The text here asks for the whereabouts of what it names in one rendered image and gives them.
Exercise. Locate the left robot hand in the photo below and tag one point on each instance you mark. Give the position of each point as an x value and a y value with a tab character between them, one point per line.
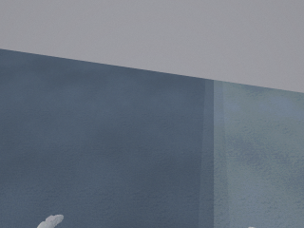
51	221

